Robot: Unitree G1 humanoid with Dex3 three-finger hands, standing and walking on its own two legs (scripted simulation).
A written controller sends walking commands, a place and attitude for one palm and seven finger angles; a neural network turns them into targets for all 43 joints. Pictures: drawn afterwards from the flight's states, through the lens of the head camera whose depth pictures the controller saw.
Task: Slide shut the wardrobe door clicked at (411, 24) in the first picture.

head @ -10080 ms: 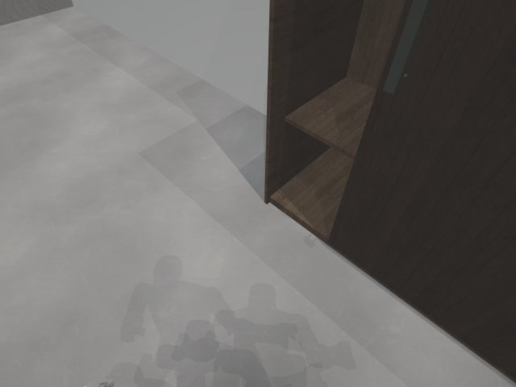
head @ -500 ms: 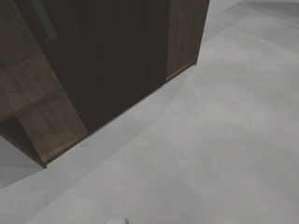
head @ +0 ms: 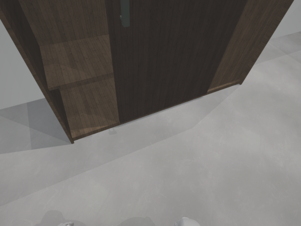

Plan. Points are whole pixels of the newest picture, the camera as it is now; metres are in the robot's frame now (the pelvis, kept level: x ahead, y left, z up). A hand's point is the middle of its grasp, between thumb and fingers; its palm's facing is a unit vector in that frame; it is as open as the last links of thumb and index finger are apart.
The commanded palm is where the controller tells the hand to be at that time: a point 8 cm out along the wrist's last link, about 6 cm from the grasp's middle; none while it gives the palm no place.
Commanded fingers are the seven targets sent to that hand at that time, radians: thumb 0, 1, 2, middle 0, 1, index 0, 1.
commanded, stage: turn to face it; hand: right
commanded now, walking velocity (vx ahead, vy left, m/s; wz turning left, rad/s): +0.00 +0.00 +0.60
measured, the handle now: out of the picture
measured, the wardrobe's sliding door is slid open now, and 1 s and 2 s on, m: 0.36 0.36 0.36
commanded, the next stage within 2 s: take the last steps up to it in 0.70 s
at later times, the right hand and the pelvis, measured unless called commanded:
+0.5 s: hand out of the picture +0.12 -0.27 -0.17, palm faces -0.23 +0.95 -0.22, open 7.4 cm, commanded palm none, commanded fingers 0.00 -0.90 -0.90 0.20 0.30 0.20 0.30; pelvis +0.00 -0.07 +0.00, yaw +18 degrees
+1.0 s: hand out of the picture +0.15 -0.11 -0.14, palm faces -0.42 +0.88 -0.24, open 7.2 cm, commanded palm none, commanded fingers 0.00 -0.90 -0.90 0.20 0.30 0.20 0.30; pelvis -0.02 +0.01 +0.00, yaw +27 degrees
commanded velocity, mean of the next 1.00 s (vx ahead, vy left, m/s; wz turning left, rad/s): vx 0.07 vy -0.03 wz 0.34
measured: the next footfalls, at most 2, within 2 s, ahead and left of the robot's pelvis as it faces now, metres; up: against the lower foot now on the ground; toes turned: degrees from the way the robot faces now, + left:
right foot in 0.22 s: +0.07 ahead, -0.14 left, +0.00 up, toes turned +5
left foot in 0.76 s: -0.05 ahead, +0.08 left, +0.00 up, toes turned +31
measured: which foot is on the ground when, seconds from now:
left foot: down 0.00-0.22, up 0.24-0.74, down 0.76-1.00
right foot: up 0.00-0.20, down 0.22-0.76, up 0.78-1.00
